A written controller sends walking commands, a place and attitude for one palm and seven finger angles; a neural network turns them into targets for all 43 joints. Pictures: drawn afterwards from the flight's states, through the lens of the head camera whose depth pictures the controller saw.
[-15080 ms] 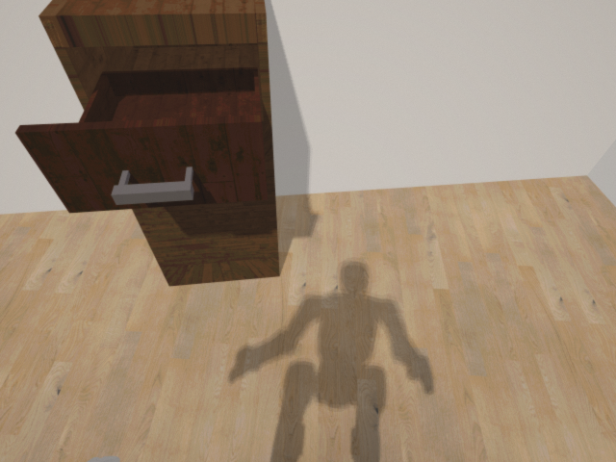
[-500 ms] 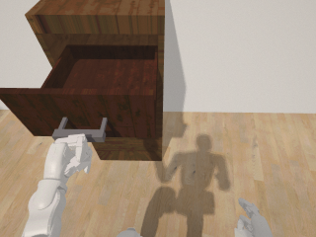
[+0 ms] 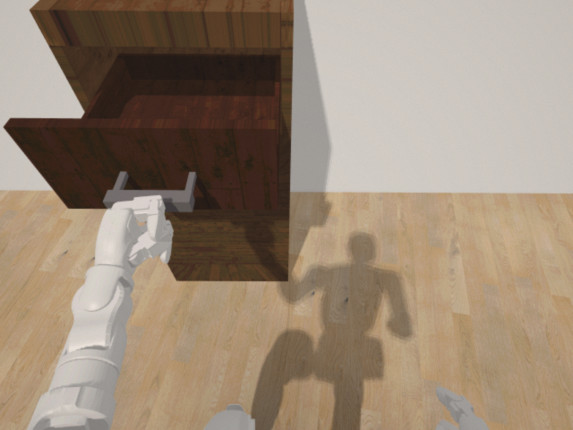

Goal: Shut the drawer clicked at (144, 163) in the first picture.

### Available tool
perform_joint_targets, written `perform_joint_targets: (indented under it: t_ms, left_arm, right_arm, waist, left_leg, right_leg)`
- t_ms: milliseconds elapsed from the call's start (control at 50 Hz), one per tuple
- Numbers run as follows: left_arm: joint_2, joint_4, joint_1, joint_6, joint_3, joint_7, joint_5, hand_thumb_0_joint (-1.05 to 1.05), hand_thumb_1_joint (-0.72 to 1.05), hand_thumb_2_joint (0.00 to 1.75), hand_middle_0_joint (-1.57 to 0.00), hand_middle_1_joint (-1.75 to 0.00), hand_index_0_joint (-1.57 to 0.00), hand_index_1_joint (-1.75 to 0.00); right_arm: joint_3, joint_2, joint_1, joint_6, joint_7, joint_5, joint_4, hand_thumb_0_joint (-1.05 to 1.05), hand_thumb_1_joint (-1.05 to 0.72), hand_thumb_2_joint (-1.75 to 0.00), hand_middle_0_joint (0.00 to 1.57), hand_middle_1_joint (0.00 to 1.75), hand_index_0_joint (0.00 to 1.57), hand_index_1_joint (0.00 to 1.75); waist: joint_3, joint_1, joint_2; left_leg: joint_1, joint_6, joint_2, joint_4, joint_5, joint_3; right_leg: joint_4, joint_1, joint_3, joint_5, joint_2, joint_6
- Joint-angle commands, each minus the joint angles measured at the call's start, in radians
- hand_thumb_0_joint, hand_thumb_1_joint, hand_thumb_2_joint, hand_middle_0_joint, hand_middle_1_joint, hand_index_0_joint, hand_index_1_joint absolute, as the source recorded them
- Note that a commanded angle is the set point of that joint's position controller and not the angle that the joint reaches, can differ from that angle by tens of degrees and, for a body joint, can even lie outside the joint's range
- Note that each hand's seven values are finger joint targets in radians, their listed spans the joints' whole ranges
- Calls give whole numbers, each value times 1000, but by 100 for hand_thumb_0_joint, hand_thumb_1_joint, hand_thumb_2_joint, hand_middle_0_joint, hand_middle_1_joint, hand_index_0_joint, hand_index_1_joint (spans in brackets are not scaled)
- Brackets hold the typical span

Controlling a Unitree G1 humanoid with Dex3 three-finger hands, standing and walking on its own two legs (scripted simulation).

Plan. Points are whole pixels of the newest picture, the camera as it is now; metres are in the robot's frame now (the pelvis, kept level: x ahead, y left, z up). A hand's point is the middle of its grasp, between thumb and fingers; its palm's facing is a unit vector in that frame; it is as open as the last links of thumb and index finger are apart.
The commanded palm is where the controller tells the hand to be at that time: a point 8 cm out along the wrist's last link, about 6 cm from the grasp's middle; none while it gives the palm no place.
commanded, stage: push the drawer shut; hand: left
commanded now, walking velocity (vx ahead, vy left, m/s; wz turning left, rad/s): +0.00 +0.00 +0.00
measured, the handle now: (153, 189) +0.44 +0.22 +0.07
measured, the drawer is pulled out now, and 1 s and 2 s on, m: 0.21 0.10 0.00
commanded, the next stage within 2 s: none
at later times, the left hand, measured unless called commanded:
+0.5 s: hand (170, 207) +0.41 +0.18 +0.07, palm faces +0.01 -1.00 -0.03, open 3.1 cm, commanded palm +0.40 +0.23 +0.08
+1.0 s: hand (178, 175) +0.47 +0.19 +0.07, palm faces +0.02 -1.00 -0.02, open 3.2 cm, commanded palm +0.46 +0.23 +0.08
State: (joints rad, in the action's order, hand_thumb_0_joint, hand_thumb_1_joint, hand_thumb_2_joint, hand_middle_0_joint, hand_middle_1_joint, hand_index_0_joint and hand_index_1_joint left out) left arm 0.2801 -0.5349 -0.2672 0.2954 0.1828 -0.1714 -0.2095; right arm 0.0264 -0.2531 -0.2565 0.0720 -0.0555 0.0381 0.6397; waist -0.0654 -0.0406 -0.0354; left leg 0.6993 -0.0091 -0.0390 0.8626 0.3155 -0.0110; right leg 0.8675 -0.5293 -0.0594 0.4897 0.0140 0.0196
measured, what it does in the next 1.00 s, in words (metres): stands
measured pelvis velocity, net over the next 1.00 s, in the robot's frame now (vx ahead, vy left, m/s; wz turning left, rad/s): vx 0.00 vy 0.01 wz -0.04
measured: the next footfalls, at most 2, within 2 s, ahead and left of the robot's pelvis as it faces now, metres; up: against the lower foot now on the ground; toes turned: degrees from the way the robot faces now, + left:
none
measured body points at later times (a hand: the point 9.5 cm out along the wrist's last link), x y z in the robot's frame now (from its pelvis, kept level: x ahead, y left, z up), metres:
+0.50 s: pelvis +0.00 +0.01 +0.00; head +0.06 +0.01 +0.44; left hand +0.41 +0.24 +0.07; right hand +0.09 -0.25 -0.11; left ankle +0.07 +0.13 -0.69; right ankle -0.03 -0.11 -0.69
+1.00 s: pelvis +0.00 +0.01 -0.01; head +0.08 +0.02 +0.43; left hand +0.47 +0.24 +0.07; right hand +0.02 -0.26 -0.13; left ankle +0.07 +0.13 -0.69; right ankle -0.03 -0.11 -0.69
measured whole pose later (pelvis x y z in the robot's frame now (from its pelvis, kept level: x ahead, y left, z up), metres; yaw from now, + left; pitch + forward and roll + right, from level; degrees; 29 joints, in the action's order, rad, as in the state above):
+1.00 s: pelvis +0.00 +0.01 -0.01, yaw -2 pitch +15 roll -3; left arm 0.42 -1.08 -0.77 0.37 0.34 -0.18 -0.12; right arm 0.02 -0.26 -0.36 -0.03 -0.02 0.01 0.67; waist -0.09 -0.12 -0.03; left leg 0.88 0.00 -0.06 0.96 0.34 0.00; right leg 0.94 -0.70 -0.04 0.50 0.04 0.01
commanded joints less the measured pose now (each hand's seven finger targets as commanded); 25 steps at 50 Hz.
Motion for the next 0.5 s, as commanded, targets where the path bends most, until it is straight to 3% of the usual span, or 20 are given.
perform_joint_targets:
  t_ms: [0, 40, 60, 140, 180, 240, 300, 320, 360, 400, 460, 480]
  left_arm:
    - [197, 159, -376, 74, 86, -1, -16, 0, 90, 90, -140, -160, -140, -160]
    - [177, 144, -408, 76, 76, -5, -20, 0, 90, 90, -140, -160, -140, -160]
    - [206, 136, -409, 79, 101, -3, -20, 0, 90, 90, -140, -160, -140, -160]
    - [170, 132, -421, 86, 78, -2, -15, 0, 90, 90, -140, -160, -140, -160]
    - [212, 125, -441, 89, 110, 3, -10, 0, 90, 90, -140, -160, -140, -160]
    - [184, 91, -500, 89, 79, 6, 0, 0, 90, 90, -140, -160, -140, -160]
    - [215, 66, -568, 96, 91, 12, 11, 0, 90, 90, -140, -160, -140, -160]
    - [200, 67, -590, 100, 85, 12, 10, 0, 90, 90, -140, -160, -140, -160]
    - [223, 48, -583, 99, 109, 11, 8, 0, 90, 90, -140, -160, -140, -160]
    - [236, 33, -599, 103, 116, 11, 13, 0, 90, 90, -140, -160, -140, -160]
    - [208, 4, -649, 108, 95, 9, 11, 0, 90, 90, -140, -160, -140, -160]
    - [241, -27, -652, 108, 124, 12, 12, 0, 90, 90, -140, -160, -140, -160]
  right_arm:
    - [-56, -146, -1, 31, -5, 3, -124, 0, -90, -90, 20, 30, 20, 30]
    - [-58, -142, -9, 24, -1, 3, -124, 0, -90, -90, 20, 30, 20, 30]
    - [-61, -146, -12, 19, 0, 3, -123, 0, -90, -90, 20, 30, 20, 30]
    - [-67, -144, -32, 10, 8, 1, -127, 0, -90, -90, 20, 30, 20, 30]
    - [-70, -150, -43, 2, 9, 0, -121, 0, -90, -90, 20, 30, 20, 30]
    - [-69, -148, -51, -7, 10, 1, -114, 0, -90, -90, 20, 30, 20, 30]
    - [-70, -154, -61, -16, 7, -1, -102, 0, -90, -90, 20, 30, 20, 30]
    - [-70, -150, -63, -15, 8, -2, -100, 0, -90, -90, 20, 30, 20, 30]
    - [-72, -153, -72, -18, 9, -4, -97, 0, -90, -90, 20, 30, 20, 30]
    - [-71, -156, -79, -24, 10, -6, -94, 0, -90, -90, 20, 30, 20, 30]
    - [-72, -151, -78, -27, 12, -4, -91, 0, -90, -90, 20, 30, 20, 30]
    - [-71, -156, -82, -31, 12, -6, -87, 0, -90, -90, 20, 30, 20, 30]
  waist:
    - [-287, -23, 5]
    - [-284, -29, 17]
    - [-295, -23, 5]
    - [-315, -27, 9]
    - [-319, -26, -1]
    - [-294, -47, 3]
    - [-298, -55, -16]
    - [-322, -54, -24]
    - [-347, -46, -33]
    - [-352, -49, -28]
    - [-340, -62, -13]
    - [-328, -54, -11]
  left_leg:
    - [-313, 42, 31, -89, -89, -11]
    - [-313, 41, 31, -89, -97, -8]
    - [-313, 40, 29, -87, -99, -8]
    - [-342, 40, 26, -84, -143, -10]
    - [-332, 39, 27, -80, -155, -6]
    - [-332, 40, 23, -78, -136, -13]
    - [-338, 40, 21, -74, -122, -19]
    - [-355, 38, 21, -74, -128, -21]
    - [-367, 36, 21, -69, -158, -21]
    - [-365, 37, 19, -63, -177, -25]
    - [-360, 36, 18, -62, -152, -23]
    - [-341, 36, 20, -62, -143, -23]
  right_leg:
    - [-174, -63, 46, -244, 13, -13]
    - [-173, -66, 44, -262, 14, -15]
    - [-170, -66, 47, -262, 15, -14]
    - [-159, -71, 36, -304, 20, -12]
    - [-155, -63, 39, -321, 19, -12]
    - [-154, -104, 35, -295, 23, -14]
    - [-152, -127, 35, -263, 24, -10]
    - [-150, -128, 35, -265, 24, -10]
    - [-146, -114, 35, -292, 24, -7]
    - [-138, -113, 33, -307, 26, -5]
    - [-143, -137, 31, -284, 28, -9]
    - [-145, -131, 34, -280, 28, -7]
